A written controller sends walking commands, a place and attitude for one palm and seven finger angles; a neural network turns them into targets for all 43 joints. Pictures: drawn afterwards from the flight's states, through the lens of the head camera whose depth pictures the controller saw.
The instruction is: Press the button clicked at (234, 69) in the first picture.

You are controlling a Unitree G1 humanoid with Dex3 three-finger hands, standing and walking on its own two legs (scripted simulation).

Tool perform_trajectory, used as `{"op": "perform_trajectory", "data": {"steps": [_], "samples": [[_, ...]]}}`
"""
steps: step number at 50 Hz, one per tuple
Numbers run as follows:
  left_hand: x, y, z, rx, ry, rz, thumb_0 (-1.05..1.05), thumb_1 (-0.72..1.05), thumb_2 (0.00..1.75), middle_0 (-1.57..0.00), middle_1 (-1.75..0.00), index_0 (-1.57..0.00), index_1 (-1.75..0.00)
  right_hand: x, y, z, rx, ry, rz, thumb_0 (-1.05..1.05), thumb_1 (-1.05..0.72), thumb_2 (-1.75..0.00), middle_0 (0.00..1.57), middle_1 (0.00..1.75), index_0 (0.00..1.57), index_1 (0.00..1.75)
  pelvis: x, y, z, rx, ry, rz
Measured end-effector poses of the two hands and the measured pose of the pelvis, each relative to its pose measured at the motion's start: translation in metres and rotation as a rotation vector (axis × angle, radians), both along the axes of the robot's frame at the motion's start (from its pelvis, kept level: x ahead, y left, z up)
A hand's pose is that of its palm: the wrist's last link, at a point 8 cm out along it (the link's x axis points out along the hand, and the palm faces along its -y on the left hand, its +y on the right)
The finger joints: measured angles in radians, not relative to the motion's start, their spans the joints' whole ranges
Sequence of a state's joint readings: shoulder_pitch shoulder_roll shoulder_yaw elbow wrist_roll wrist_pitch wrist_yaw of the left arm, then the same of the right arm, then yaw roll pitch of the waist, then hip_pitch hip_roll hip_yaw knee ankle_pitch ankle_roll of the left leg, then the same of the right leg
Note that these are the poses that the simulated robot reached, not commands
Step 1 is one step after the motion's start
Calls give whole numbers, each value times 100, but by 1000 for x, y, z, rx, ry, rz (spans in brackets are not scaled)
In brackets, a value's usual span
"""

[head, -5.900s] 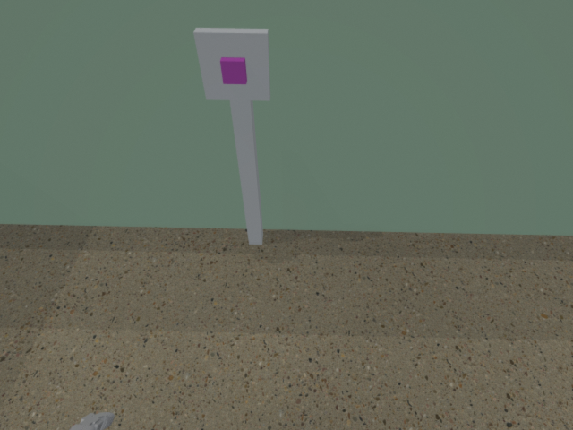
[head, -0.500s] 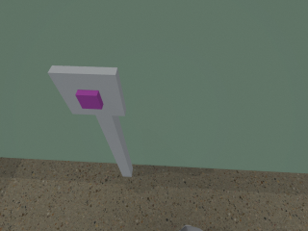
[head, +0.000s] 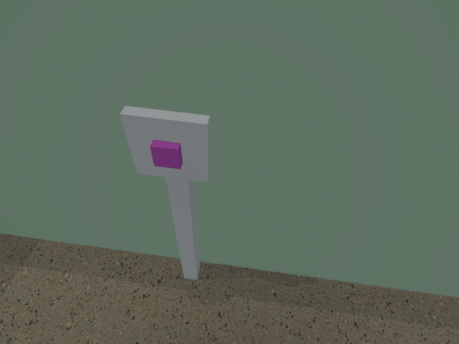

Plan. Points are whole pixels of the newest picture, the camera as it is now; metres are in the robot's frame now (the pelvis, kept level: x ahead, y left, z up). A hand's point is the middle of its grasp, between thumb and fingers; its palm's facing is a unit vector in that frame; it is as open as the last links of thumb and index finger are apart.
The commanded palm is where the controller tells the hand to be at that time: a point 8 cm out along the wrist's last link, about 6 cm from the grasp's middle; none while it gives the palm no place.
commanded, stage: come to a stop and stand still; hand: left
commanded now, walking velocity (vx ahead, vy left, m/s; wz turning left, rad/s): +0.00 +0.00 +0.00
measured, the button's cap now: (167, 153) +0.49 +0.18 +0.04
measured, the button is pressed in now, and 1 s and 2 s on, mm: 0 0 0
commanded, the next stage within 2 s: look again from close up in 0.28 s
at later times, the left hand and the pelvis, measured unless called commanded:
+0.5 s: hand out of the picture +0.04 +0.17 -0.18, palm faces -0.01 -0.98 -0.21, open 7.3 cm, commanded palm none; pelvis +0.02 -0.01 +0.00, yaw -1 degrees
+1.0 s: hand out of the picture +0.07 +0.17 -0.16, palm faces +0.10 -0.97 -0.21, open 7.3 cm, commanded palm +0.13 +0.21 -0.07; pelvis +0.02 -0.01 +0.00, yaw -2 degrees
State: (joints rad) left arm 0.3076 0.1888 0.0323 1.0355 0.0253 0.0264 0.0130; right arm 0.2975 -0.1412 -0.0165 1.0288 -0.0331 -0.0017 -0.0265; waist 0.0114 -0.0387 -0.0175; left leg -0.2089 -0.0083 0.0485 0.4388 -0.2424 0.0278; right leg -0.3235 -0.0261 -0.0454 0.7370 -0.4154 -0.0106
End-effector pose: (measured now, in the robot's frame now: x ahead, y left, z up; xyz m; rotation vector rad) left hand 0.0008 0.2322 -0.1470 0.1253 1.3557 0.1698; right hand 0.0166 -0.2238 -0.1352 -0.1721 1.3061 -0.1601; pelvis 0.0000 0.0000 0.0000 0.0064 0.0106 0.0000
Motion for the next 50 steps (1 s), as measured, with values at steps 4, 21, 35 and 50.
{"op": "perform_trajectory", "data": {"steps": [4,21,35,50], "samples": [[-19,-12,-1,21,62,-5,0,91,90,-19,-30,-20,-30,-15,-3,-15,35,54,-21,0,-93,-90,20,30,20,29,1,-8,-6,16,5,-14],[16,-22,-2,15,16,-52,1,92,90,-20,-30,-21,-30,-7,-2,-18,40,66,-31,1,-94,-90,20,30,20,29,15,-8,-6,-7,-13,-20],[48,-15,1,33,-30,-73,0,91,90,-19,-30,-20,-30,1,-6,-15,32,74,-31,0,-92,-90,20,30,20,29,25,-12,-4,0,-12,-26],[54,-18,17,32,-134,30,2,93,90,-20,-30,-21,-31,12,-16,-8,-1,-4,-32,1,-93,-90,20,30,20,29,24,-15,-5,-7,1,-29]]}}
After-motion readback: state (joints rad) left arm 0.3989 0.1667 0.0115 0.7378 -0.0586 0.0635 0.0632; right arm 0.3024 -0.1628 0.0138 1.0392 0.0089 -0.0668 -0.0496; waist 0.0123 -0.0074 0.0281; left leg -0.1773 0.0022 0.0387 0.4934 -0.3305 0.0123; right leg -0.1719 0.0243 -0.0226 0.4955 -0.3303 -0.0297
